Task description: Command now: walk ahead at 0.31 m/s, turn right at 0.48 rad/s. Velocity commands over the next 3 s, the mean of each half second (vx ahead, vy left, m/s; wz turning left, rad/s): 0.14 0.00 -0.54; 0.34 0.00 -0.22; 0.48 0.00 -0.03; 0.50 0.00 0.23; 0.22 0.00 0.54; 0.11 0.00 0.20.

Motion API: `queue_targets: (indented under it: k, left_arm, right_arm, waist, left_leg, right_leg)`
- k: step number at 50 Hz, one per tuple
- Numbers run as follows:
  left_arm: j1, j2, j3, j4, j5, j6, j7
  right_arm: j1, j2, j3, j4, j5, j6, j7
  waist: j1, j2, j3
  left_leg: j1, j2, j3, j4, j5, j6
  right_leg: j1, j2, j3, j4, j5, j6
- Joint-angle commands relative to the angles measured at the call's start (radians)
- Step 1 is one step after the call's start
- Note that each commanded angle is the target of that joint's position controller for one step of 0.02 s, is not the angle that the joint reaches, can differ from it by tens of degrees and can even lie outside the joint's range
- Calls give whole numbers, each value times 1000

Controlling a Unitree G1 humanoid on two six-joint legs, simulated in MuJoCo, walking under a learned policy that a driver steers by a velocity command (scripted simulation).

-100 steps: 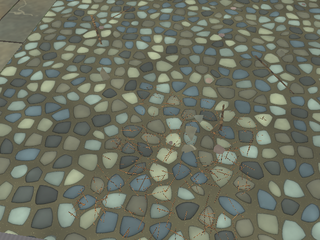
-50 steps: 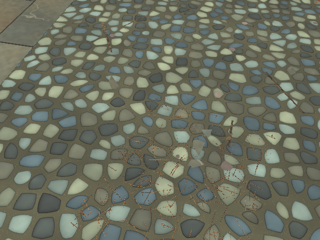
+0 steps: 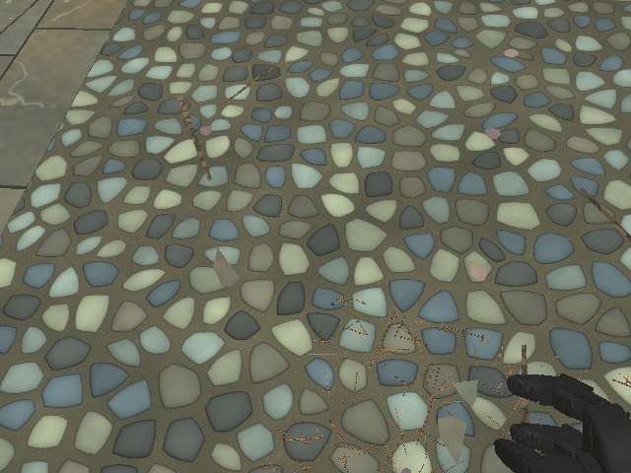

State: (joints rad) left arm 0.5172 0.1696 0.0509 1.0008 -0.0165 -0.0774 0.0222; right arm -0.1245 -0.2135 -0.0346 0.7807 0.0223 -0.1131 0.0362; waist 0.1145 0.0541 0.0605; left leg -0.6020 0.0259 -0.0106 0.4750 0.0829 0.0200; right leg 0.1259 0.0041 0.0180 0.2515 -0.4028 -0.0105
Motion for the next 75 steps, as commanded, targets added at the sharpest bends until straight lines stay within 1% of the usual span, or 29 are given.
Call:
queue_targets:
  k: [1, 2, 3, 4, 5, 7, 10, 14, 22, 26, 27, 28, 29, 30, 32, 34, 46, 49, 51, 52, 53, 54, 55, 56, 57, 59, 63, 69, 75]
  left_arm:
    - [-70, 195, 54, -73, 4, 14, 11]
    - [-124, 159, 42, -123, 13, 15, 9]
    - [-30, 25, 10, -153, 39, 13, 8]
    - [176, 32, 3, -132, -2, 9, 8]
    - [133, 119, 23, -135, -29, 21, 11]
    - [-67, 188, 48, -166, -18, 54, 26]
    - [-92, 149, 57, -205, -18, 90, 29]
    - [-206, 139, 50, -281, -2, 103, 24]
    - [-371, 193, 55, -370, -1, 124, -28]
    - [-280, 206, 70, -339, 2, 122, -36]
    - [-185, 249, 86, -308, -1, 118, -24]
    - [-133, 370, 110, -307, 1, 113, -6]
    - [-136, 372, 103, -330, 21, 79, -14]
    - [-185, 316, 83, -332, 27, 51, -15]
    - [-267, 246, 61, -340, 6, 27, -12]
    - [-272, 229, 49, -334, 14, 16, -6]
    - [-125, 264, 71, -232, -1, 0, -3]
    - [-135, 275, 77, -217, -9, 7, -2]
    - [-169, 279, 75, -217, -8, 16, 0]
    - [-158, 247, 63, -215, -2, 19, 1]
    - [-142, 190, 37, -238, 21, 18, 3]
    - [-47, 102, 17, -257, 2, -6, -1]
    - [-121, 212, 37, -247, -20, -26, -4]
    - [-194, 245, 45, -268, -32, -36, -9]
    - [-223, 236, 42, -270, -20, -37, -4]
    - [-224, 214, 47, -269, -1, -23, -3]
    - [-252, 176, 39, -282, 8, 2, -1]
    - [-448, 127, 13, -328, 5, -14, -22]
    - [-581, 142, 9, -384, -6, -30, -64]
  right_arm:
    - [172, -197, -71, -13, -11, -29, -15]
    - [346, -244, -80, 19, -35, -26, -29]
    - [382, -299, -78, 24, -67, -16, -37]
    - [365, -274, -60, -10, -88, -10, -21]
    - [278, -209, -54, -36, -61, 0, -13]
    - [179, -102, -23, -37, -35, 16, -23]
    - [163, -139, -31, -2, -66, 17, -28]
    - [181, -200, -56, 15, -53, 23, -51]
    - [181, -258, -73, 1, -23, 83, -63]
    - [213, -240, -71, 17, 7, 105, -53]
    - [219, -176, -52, 21, -1, 105, -43]
    - [161, -98, -29, -40, -29, 93, -26]
    - [80, -173, -53, -61, -20, 71, -24]
    - [77, -212, -66, -61, 5, 57, -15]
    - [147, -219, -74, -7, -8, 45, -12]
    - [159, -199, -74, 19, -18, 38, -9]
    - [19, -132, -33, -8, 0, 21, 14]
    - [54, -157, -36, -10, 2, 11, 23]
    - [192, -192, -57, 28, -1, 7, 18]
    - [347, -236, -80, 77, -5, 6, 9]
    - [521, -317, -97, 102, -19, 8, -2]
    - [555, -357, -102, 121, -24, 7, 8]
    - [507, -264, -78, 112, -6, 3, 10]
    - [438, -220, -64, 98, -6, 4, 7]
    - [369, -196, -55, 81, -12, 6, 6]
    - [309, -157, -42, 72, -32, 3, 5]
    - [344, -184, -45, 93, -22, -7, -10]
    - [436, -210, -44, 112, -9, 12, -31]
    - [522, -227, -49, 146, -2, 45, -37]
  waist:
    - [-187, -235, -132]
    - [-256, -197, -284]
    - [-169, 145, -435]
    - [-117, 312, -658]
    - [-110, 200, -596]
    - [-109, -18, -311]
    - [-64, 43, -187]
    - [-79, 36, -168]
    - [-119, 51, -132]
    - [-81, 24, -161]
    - [-54, -74, -165]
    - [-66, -351, -138]
    - [-16, -276, -108]
    - [-47, -223, -82]
    - [-95, -210, -75]
    - [-109, -183, -69]
    - [-39, -165, 33]
    - [-67, -182, 23]
    - [-149, -182, -52]
    - [-211, -147, -154]
    - [-261, 22, -311]
    - [-193, 308, -396]
    - [-228, 170, -306]
    - [-210, 113, -199]
    - [-174, 20, -150]
    - [-124, 31, -93]
    - [-109, 7, -50]
    - [-175, -9, -13]
    - [-198, 5, 21]
  left_leg:
    - [332, -60, 29, -50, 53, 51]
    - [649, 79, -70, 28, 265, 100]
    - [965, 359, -328, 145, 759, 172]
    - [1049, 482, -620, 45, 738, 297]
    - [936, 454, -565, -41, 406, 312]
    - [608, 328, -281, -103, 237, 233]
    - [348, 265, -100, -193, 158, 225]
    - [355, 306, -39, -254, 113, 266]
    - [413, 322, 74, -252, -161, 207]
    - [353, 278, 113, -128, -453, 114]
    - [231, 208, 179, 40, -562, 50]
    - [-115, 44, 262, 398, -726, -39]
    - [-262, 5, 68, 562, -728, -33]
    - [-285, 46, 4, 589, -602, -9]
    - [-251, 80, -12, 545, -415, -4]
    - [-182, 77, 1, 517, -278, -19]
    - [-73, 39, 23, 92, -126, -22]
    - [5, 29, 31, 54, -191, 20]
    - [216, -25, 83, 12, -195, 57]
    - [444, -26, 75, 18, -183, 88]
    - [730, 194, -190, 17, -217, 166]
    - [961, 361, -681, -160, -486, 306]
    - [903, 339, -677, -222, -597, 270]
    - [796, 315, -529, -220, -552, 229]
    - [669, 280, -426, -233, -458, 204]
    - [502, 217, -298, -286, -330, 195]
    - [447, 197, -172, -347, -104, 221]
    - [498, 145, -38, -356, 10, 176]
    - [686, 226, -55, -273, 73, 167]
  right_leg:
    - [-68, -150, 98, 298, 912, -55]
    - [-258, -99, 95, 546, 692, -15]
    - [-577, 61, 45, 891, -223, 33]
    - [-636, 84, 209, 1147, -339, 38]
    - [-701, 13, 182, 1225, -241, 48]
    - [-731, -66, 82, 1158, -114, 70]
    - [-616, -108, 53, 1028, -60, 56]
    - [-643, -127, 35, 821, 18, 50]
    - [-551, -95, -54, 527, 87, 15]
    - [-317, -22, -108, 265, 112, -62]
    - [-183, -79, 6, 159, 91, -114]
    - [-41, -326, 423, 70, 2, -265]
    - [-101, -404, 608, -40, -108, -354]
    - [-112, -372, 518, -65, -114, -314]
    - [-130, -297, 368, -70, -67, -231]
    - [-170, -257, 277, -99, 75, -208]
    - [-135, -263, 118, -101, 249, -195]
    - [-111, -289, 128, -51, 324, -176]
    - [-132, -250, 81, 103, 596, -140]
    - [-203, -188, 25, 308, 691, -108]
    - [-416, -119, -30, 666, 423, -58]
    - [-769, 65, 50, 957, -176, -6]
    - [-884, 14, 152, 1073, -157, -20]
    - [-933, -43, 120, 1076, -62, -44]
    - [-887, -101, 85, 1032, 36, -48]
    - [-795, -156, 79, 943, 140, -44]
    - [-820, -173, 50, 817, 225, -1]
    - [-806, -125, -17, 431, 498, 13]
    - [-822, -78, -25, 267, 429, -31]
